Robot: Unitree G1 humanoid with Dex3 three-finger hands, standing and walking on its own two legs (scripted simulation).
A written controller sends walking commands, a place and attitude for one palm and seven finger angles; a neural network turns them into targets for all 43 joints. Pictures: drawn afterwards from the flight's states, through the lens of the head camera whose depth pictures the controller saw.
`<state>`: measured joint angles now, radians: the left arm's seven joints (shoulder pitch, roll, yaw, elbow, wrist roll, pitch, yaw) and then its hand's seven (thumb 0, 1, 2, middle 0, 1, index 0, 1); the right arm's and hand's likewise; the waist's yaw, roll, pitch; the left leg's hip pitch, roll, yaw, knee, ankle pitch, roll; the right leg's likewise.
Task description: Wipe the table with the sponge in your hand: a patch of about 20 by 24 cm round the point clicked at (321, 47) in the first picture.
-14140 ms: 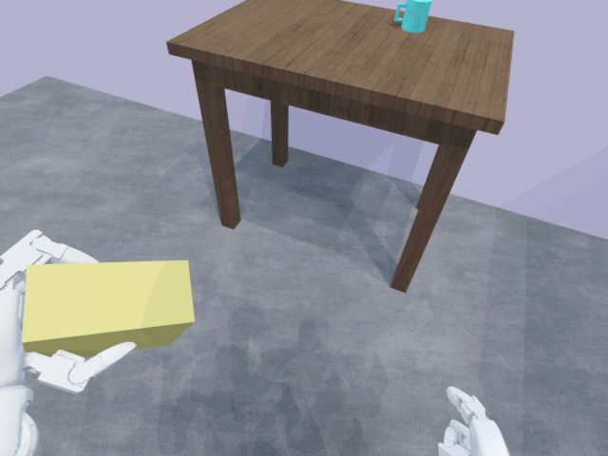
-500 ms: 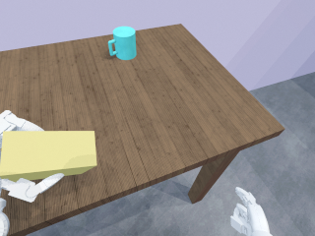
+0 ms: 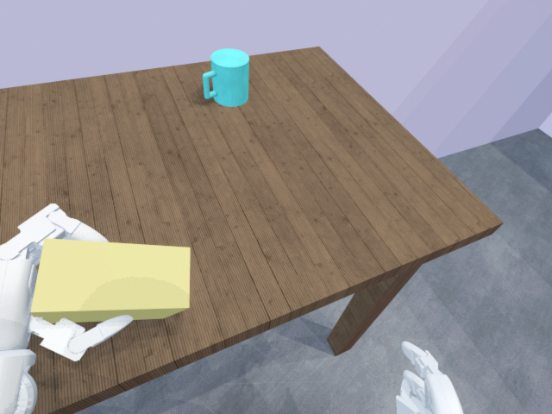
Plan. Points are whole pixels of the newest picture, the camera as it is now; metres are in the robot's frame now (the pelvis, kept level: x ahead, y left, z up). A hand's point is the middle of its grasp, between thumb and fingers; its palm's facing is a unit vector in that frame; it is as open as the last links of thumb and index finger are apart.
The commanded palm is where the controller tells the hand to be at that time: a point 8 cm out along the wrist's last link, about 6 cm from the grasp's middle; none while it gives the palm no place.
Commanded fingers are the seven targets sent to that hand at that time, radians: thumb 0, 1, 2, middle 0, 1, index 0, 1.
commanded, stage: come to a stop and stand still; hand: left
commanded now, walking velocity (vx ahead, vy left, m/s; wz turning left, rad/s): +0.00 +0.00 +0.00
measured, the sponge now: (136, 285) +0.23 +0.18 +0.12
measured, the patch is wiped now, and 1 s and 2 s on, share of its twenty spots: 0.00 0.00 0.00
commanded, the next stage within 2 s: look again from close up in 0.50 s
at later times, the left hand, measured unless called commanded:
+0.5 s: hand (21, 258) +0.23 +0.29 +0.16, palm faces +0.38 -0.83 -0.40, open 10.5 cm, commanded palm +0.17 +0.31 +0.18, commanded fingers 0.00 0.10 1.30 -1.20 -1.60 -1.20 -1.60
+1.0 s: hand (40, 272) +0.22 +0.26 +0.16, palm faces +0.40 -0.84 -0.37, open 10.4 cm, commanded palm +0.16 +0.29 +0.18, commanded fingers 0.00 0.10 1.30 -1.20 -1.60 -1.20 -1.60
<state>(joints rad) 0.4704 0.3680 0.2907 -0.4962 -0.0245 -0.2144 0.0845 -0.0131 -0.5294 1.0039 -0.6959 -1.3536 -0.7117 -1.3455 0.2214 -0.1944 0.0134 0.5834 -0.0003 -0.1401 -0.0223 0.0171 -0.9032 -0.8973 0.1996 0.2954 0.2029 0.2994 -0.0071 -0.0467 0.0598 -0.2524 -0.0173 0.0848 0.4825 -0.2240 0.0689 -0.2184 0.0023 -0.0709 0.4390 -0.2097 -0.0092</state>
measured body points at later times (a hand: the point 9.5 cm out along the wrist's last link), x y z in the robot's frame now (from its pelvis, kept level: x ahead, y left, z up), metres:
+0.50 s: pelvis +0.01 +0.03 +0.00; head +0.04 +0.06 +0.45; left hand +0.21 +0.33 +0.18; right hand +0.20 -0.17 -0.07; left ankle +0.03 +0.07 -0.74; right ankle +0.02 -0.11 -0.74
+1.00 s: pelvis +0.01 +0.01 +0.00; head +0.03 +0.03 +0.45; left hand +0.19 +0.30 +0.18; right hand +0.19 -0.22 -0.06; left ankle +0.03 +0.07 -0.74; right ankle +0.02 -0.11 -0.74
